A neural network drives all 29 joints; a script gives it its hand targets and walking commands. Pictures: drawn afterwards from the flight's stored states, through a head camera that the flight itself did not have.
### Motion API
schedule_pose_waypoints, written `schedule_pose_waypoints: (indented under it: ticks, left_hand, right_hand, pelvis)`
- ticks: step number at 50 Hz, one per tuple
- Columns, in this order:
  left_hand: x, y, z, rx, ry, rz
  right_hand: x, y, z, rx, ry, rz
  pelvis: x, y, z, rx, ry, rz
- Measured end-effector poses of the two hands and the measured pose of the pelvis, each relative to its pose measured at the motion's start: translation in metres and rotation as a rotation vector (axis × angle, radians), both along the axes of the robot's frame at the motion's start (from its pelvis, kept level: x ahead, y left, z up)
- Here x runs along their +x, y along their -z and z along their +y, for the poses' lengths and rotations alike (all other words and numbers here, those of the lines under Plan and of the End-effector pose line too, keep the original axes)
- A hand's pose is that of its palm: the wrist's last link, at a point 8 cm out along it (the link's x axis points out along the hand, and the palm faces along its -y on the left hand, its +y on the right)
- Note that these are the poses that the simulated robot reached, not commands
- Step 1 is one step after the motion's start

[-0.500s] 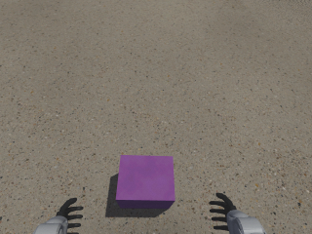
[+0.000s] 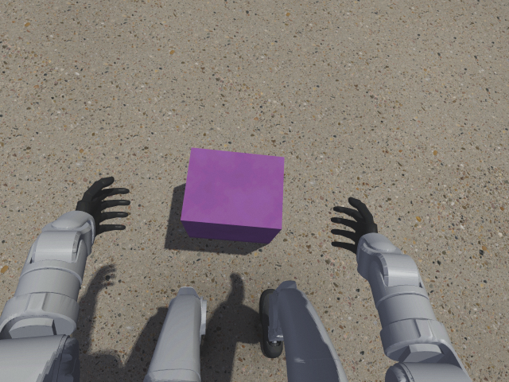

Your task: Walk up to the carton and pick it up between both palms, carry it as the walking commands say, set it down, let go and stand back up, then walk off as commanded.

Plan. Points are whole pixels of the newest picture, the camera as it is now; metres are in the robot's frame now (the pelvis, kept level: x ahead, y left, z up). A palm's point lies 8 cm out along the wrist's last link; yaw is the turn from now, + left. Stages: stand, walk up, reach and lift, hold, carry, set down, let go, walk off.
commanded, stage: reach and lift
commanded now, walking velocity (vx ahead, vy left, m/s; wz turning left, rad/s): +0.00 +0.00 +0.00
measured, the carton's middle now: (233, 199) +0.53 -0.01 -0.55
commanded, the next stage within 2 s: none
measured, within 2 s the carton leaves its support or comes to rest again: neither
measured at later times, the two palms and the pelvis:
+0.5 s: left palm (101, 138) +0.52 +0.25 -0.12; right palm (347, 168) +0.47 -0.22 -0.13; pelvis +0.00 +0.01 -0.04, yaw +0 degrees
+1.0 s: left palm (123, 154) +0.54 +0.25 -0.23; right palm (335, 176) +0.49 -0.23 -0.23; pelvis +0.02 +0.01 -0.09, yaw +0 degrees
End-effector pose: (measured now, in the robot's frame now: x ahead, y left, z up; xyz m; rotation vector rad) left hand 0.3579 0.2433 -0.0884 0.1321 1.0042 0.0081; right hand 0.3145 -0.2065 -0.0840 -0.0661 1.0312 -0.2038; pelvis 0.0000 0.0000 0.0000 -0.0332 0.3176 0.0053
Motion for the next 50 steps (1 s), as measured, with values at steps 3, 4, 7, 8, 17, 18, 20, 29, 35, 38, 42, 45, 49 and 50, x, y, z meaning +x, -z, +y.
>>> schedule_pose_waypoints:
  ticks: [3, 4, 7, 8, 17, 18, 20, 29, 35, 38, 42, 45, 49, 50]
  left_hand:
    - [0.017, 0.002, -0.003, -0.007, -0.002, -0.026]
    - [0.023, 0.004, -0.003, -0.008, -0.004, -0.031]
    - [0.039, 0.01, -0.001, -0.01, -0.013, -0.052]
    - [0.045, 0.011, 0.001, -0.009, -0.016, -0.066]
    - [0.107, 0.024, 0.01, -0.013, -0.014, -0.196]
    - [0.114, 0.024, 0.01, -0.015, -0.015, -0.214]
    - [0.128, 0.025, 0.011, -0.017, -0.013, -0.253]
    - [0.185, 0.037, 0.002, -0.046, -0.01, -0.359]
    - [0.196, 0.055, -0.003, -0.037, 0.0, -0.378]
    - [0.193, 0.068, 0.0, -0.024, -0.006, -0.374]
    - [0.185, 0.09, 0.007, -0.01, -0.016, -0.348]
    - [0.181, 0.109, 0.008, -0.011, -0.02, -0.339]
    - [0.182, 0.134, 0.006, -0.009, -0.02, -0.342]
    - [0.182, 0.14, 0.004, -0.011, -0.017, -0.346]
  right_hand:
    - [0.019, 0.004, 0.003, -0.001, 0.017, -0.035]
    - [0.025, 0.006, 0.004, -0.003, 0.019, -0.046]
    - [0.045, 0.013, 0.005, -0.003, 0.03, -0.079]
    - [0.052, 0.016, 0.005, -0.005, 0.035, -0.093]
    - [0.109, 0.037, -0.003, 0.001, 0.054, -0.222]
    - [0.115, 0.039, -0.004, 0.004, 0.058, -0.237]
    - [0.126, 0.041, -0.006, 0.008, 0.058, -0.269]
    - [0.171, 0.055, -0.011, 0.009, 0.046, -0.359]
    - [0.183, 0.07, -0.013, -0.003, 0.036, -0.381]
    - [0.182, 0.079, -0.015, -0.01, 0.033, -0.386]
    - [0.177, 0.1, -0.018, -0.012, 0.026, -0.364]
    - [0.175, 0.117, -0.019, -0.013, 0.032, -0.358]
    - [0.174, 0.143, -0.023, -0.012, 0.045, -0.351]
    - [0.174, 0.148, -0.023, -0.01, 0.046, -0.356]
  pelvis:
    - [-0.008, 0.005, 0.001, -0.003, -0.007, 0.021]
    - [-0.01, 0.006, 0.001, -0.003, -0.008, 0.03]
    - [-0.016, 0.012, 0.003, 0.0, -0.009, 0.067]
    - [-0.017, 0.014, 0.003, 0.002, -0.008, 0.082]
    - [-0.016, 0.031, 0.009, 0.006, -0.001, 0.238]
    - [-0.015, 0.032, 0.01, 0.007, 0.001, 0.254]
    - [-0.012, 0.035, 0.011, 0.007, 0.005, 0.286]
    - [0.005, 0.042, 0.016, 0.011, 0.011, 0.41]
    - [0.017, 0.039, 0.017, 0.015, 0.013, 0.422]
    - [0.019, 0.037, 0.017, 0.015, 0.011, 0.382]
    - [0.022, 0.043, 0.017, 0.015, 0.008, 0.357]
    - [0.022, 0.056, 0.016, 0.012, 0.002, 0.355]
    - [0.019, 0.085, 0.013, 0.005, 0.0, 0.38]
    - [0.017, 0.092, 0.012, 0.004, 0.0, 0.384]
